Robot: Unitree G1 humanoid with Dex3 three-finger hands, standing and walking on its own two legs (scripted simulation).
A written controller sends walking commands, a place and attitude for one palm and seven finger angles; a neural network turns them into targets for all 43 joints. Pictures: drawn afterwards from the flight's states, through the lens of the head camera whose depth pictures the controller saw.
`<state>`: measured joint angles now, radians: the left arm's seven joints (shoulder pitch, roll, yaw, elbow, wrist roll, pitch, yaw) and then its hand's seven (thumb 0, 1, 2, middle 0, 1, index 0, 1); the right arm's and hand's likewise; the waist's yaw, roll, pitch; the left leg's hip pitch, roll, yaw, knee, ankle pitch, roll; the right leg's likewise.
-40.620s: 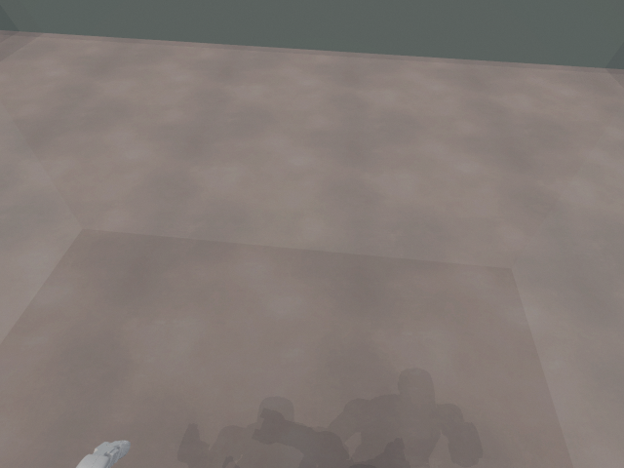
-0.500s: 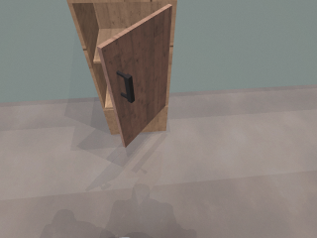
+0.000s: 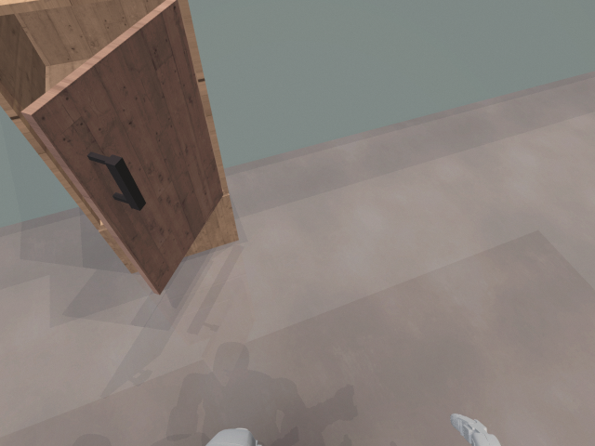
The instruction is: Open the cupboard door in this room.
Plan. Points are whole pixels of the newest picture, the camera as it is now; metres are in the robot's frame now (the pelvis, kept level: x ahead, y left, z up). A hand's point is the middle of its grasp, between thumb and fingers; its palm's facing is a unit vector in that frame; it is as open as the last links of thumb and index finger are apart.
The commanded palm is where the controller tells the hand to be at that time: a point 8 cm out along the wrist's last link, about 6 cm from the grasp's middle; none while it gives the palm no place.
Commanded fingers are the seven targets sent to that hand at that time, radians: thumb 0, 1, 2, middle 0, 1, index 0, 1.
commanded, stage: walk to a spot facing it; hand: left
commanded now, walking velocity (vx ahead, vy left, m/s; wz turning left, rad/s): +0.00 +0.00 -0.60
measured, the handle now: (117, 181) +0.51 +0.37 -0.02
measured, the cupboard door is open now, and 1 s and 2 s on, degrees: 48 48 48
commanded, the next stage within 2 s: turn to face it in 1.92 s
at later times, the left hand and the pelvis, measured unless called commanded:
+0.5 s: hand (218, 421) +0.16 +0.14 -0.15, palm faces -0.28 -0.91 -0.30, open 7.4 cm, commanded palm none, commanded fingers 0.00 0.90 0.90 -0.20 -0.30 -0.20 -0.30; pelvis +0.01 -0.04 +0.00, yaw -18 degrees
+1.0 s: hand (281, 335) +0.30 +0.06 -0.16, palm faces -0.55 -0.82 -0.17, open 7.4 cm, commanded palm none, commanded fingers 0.00 0.90 0.90 -0.20 -0.30 -0.20 -0.30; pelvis +0.13 -0.07 +0.01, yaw -36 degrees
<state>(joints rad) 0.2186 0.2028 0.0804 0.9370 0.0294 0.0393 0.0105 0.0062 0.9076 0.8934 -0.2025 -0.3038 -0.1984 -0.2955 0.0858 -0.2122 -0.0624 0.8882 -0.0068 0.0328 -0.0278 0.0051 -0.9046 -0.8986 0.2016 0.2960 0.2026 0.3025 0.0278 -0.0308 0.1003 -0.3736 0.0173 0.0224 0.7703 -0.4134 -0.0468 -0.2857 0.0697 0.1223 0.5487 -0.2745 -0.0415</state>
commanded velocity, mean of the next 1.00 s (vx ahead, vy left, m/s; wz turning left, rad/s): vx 0.19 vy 0.00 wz -0.60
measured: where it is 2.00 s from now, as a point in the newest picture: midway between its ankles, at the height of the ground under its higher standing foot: (448, 374)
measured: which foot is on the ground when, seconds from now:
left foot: up 0.00-0.04, down 0.06-0.36, up 0.38-0.76, down 0.78-1.00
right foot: down 0.00-0.04, up 0.06-0.34, down 0.36-0.78, up 0.80-1.00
